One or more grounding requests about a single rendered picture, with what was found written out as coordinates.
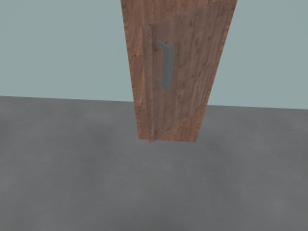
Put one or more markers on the handle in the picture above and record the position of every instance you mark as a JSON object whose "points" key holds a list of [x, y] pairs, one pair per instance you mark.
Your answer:
{"points": [[168, 61]]}

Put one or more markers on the cupboard door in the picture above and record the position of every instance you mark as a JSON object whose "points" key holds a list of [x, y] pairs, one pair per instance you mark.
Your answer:
{"points": [[196, 36]]}

